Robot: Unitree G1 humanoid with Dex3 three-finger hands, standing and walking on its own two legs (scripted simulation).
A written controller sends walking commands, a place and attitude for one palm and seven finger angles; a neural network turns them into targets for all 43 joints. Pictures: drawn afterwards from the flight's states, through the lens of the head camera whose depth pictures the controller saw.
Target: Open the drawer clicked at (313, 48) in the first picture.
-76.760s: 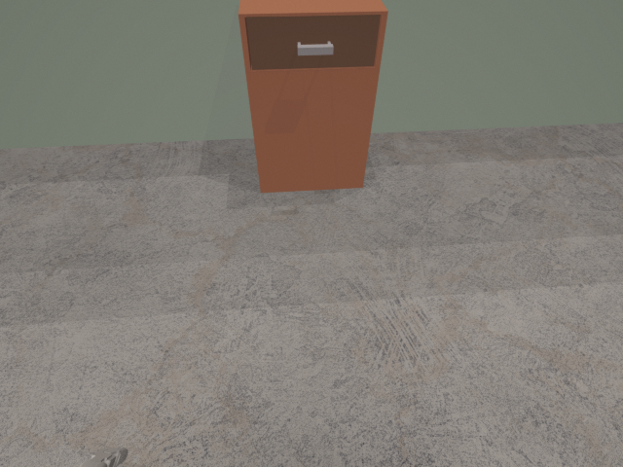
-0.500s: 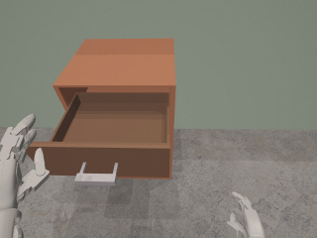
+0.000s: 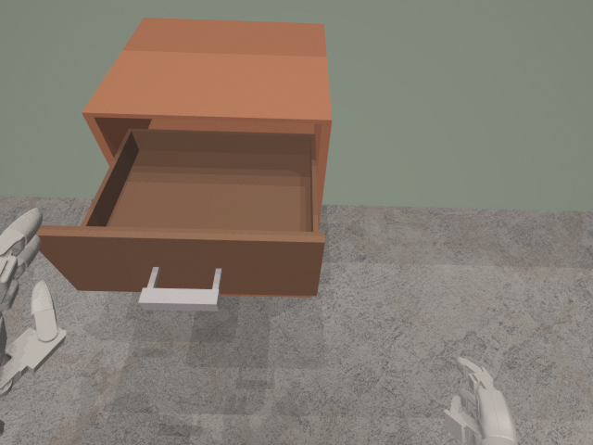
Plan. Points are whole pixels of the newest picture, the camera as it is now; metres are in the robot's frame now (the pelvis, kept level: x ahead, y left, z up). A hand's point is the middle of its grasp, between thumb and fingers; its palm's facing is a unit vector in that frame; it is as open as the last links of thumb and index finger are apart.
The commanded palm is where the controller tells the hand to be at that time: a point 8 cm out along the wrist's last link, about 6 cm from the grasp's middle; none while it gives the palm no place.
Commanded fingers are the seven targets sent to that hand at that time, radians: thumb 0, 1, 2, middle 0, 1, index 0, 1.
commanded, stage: step back with the hand held close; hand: left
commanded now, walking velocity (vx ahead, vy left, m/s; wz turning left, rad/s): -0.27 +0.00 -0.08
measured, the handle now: (184, 286) +0.36 +0.21 -0.07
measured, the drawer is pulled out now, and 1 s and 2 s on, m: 0.30 0.30 0.30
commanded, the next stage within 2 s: stop stepping back and stand still in 0.84 s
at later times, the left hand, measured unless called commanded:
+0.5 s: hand out of the picture +0.12 +0.25 +0.16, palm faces +0.38 -0.82 -0.43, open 7.4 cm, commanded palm +0.05 +0.29 +0.18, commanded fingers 0.00 0.90 0.90 -0.20 -0.30 -0.20 -0.30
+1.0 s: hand out of the picture +0.02 +0.23 +0.17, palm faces +0.28 -0.88 -0.39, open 7.4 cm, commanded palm -0.04 +0.28 +0.18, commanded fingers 0.00 0.90 0.90 -0.20 -0.30 -0.20 -0.30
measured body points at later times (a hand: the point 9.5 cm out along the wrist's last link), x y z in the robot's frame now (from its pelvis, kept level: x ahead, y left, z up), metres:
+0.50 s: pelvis -0.07 +0.00 -0.01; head -0.06 +0.04 +0.44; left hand +0.09 +0.29 +0.19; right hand +0.09 -0.24 -0.07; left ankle +0.02 +0.12 -0.74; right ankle -0.04 -0.12 -0.72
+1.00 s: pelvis -0.18 +0.01 +0.01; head -0.15 +0.05 +0.45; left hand +0.00 +0.28 +0.19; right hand +0.02 -0.21 -0.05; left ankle -0.06 +0.09 -0.74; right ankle -0.26 -0.12 -0.67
